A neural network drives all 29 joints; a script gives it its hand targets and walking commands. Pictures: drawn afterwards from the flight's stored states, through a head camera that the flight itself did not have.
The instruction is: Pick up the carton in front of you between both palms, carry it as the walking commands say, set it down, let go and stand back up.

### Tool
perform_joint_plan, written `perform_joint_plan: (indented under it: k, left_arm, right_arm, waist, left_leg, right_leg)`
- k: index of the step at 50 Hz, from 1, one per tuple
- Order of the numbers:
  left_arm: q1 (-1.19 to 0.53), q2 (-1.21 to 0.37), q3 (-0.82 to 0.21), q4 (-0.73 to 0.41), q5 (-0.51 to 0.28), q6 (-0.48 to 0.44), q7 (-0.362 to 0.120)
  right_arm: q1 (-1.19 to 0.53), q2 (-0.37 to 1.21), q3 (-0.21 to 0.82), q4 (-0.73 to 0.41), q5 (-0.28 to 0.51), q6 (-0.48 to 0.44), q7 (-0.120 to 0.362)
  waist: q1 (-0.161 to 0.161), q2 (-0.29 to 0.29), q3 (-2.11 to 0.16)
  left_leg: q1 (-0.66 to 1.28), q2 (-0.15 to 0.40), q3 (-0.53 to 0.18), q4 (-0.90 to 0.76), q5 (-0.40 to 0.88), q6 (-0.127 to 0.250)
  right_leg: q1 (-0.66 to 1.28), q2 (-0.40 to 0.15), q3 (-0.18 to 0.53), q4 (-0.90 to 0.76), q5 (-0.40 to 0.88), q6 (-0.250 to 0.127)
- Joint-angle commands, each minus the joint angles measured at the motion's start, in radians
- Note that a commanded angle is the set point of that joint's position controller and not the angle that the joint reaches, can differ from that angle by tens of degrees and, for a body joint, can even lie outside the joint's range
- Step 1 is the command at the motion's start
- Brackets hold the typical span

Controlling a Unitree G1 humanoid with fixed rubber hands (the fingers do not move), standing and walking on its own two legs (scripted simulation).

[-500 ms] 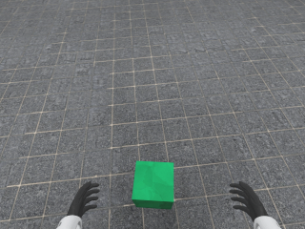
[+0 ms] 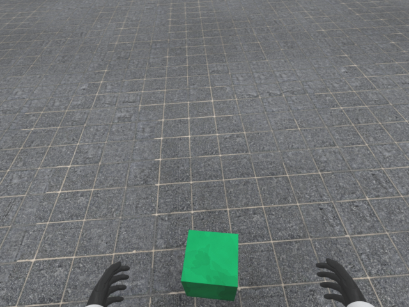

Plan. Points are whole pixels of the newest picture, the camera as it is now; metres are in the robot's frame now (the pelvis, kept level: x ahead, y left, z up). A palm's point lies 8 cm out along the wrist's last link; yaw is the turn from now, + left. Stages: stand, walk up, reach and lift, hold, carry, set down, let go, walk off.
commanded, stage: stand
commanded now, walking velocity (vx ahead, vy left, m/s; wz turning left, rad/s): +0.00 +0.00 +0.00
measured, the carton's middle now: (211, 266) +0.38 +0.03 -0.65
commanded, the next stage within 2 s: none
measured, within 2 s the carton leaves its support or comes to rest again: neither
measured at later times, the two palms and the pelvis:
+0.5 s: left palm out of the picture +0.09 +0.25 -0.11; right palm out of the picture +0.14 -0.25 -0.13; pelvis +0.04 -0.01 -0.01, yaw +4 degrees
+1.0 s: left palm out of the picture +0.03 +0.25 -0.12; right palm out of the picture +0.11 -0.26 -0.13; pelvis +0.03 -0.01 -0.01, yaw +6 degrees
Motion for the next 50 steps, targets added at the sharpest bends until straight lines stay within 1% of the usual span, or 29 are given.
perform_joint_plan:
  k: [1, 2, 4, 6, 8, 12, 19, 23, 27, 50]
  left_arm:
    - [0.013, 0.129, 0.034, -0.008, 0.001, -0.083, 0.025]
    - [0.008, 0.128, 0.03, 0.003, -0.006, -0.097, 0.022]
    - [0.002, 0.125, 0.023, 0.017, -0.014, -0.113, 0.021]
    - [0.021, 0.131, 0.018, 0.034, -0.02, -0.115, 0.024]
    - [0.05, 0.14, 0.015, 0.05, -0.024, -0.109, 0.028]
    - [0.097, 0.147, 0.01, 0.067, -0.03, -0.094, 0.035]
    - [0.138, 0.15, 0.006, 0.086, -0.037, -0.076, 0.043]
    - [0.15, 0.147, 0.006, 0.098, -0.039, -0.066, 0.047]
    - [0.16, 0.143, 0.004, 0.11, -0.039, -0.057, 0.05]
    - [0.212, 0.131, -0.003, 0.209, -0.032, -0.03, 0.052]
  right_arm:
    - [-0.017, -0.105, -0.029, 0.029, 0.001, -0.115, -0.015]
    - [-0.022, -0.103, -0.027, 0.042, 0.003, -0.13, -0.008]
    - [-0.011, -0.11, -0.025, 0.077, 0.008, -0.147, -0.004]
    - [0.016, -0.125, -0.023, 0.111, 0.01, -0.148, -0.008]
    - [0.043, -0.134, -0.019, 0.14, 0.011, -0.143, -0.013]
    - [0.074, -0.133, -0.008, 0.176, 0.016, -0.129, -0.02]
    - [0.092, -0.128, 0.002, 0.21, 0.022, -0.109, -0.029]
    - [0.094, -0.124, 0.005, 0.221, 0.024, -0.097, -0.035]
    - [0.094, -0.122, 0.007, 0.229, 0.025, -0.086, -0.039]
    - [0.093, -0.116, 0.017, 0.306, 0.026, -0.053, -0.046]
  waist:
    - [0.019, 0.029, 0.022]
    - [0.015, 0.021, -0.052]
    - [0.008, 0.025, -0.125]
    - [0.007, 0.013, -0.148]
    - [0.009, -0.003, -0.144]
    - [0.01, -0.017, -0.119]
    - [0.012, -0.008, -0.1]
    - [0.012, 0.001, -0.091]
    - [0.014, 0.006, -0.08]
    - [0.017, 0.012, -0.005]
  left_leg:
    - [-0.193, 0.105, -0.13, -0.118, -0.093, -0.009]
    - [-0.143, 0.105, -0.126, -0.084, 0.017, -0.005]
    - [-0.098, 0.113, -0.131, -0.041, 0.199, 0.003]
    - [-0.092, 0.112, -0.132, -0.012, 0.293, 0.009]
    - [-0.104, 0.105, -0.129, 0.008, 0.325, 0.013]
    - [-0.132, 0.092, -0.123, 0.038, 0.325, 0.018]
    - [-0.142, 0.079, -0.119, 0.079, 0.332, 0.024]
    - [-0.141, 0.073, -0.117, 0.091, 0.331, 0.026]
    - [-0.141, 0.07, -0.119, 0.094, 0.323, 0.027]
    - [-0.141, 0.06, -0.144, 0.06, 0.268, 0.028]
  right_leg:
    - [-0.071, -0.116, 0.086, -0.075, -0.082, 0.019]
    - [-0.066, -0.122, 0.094, -0.068, -0.035, 0.013]
    - [-0.048, -0.121, 0.085, -0.041, 0.086, 0.01]
    - [-0.037, -0.12, 0.072, -0.016, 0.186, 0.012]
    - [-0.034, -0.122, 0.063, 0.002, 0.247, 0.013]
    - [-0.042, -0.127, 0.049, 0.022, 0.32, 0.004]
    - [-0.04, -0.129, 0.021, 0.046, 0.425, -0.013]
    - [-0.035, -0.126, 0.008, 0.048, 0.432, -0.019]
    - [-0.031, -0.124, -0.003, 0.044, 0.414, -0.024]
    - [-0.023, -0.12, -0.017, -0.018, 0.224, -0.046]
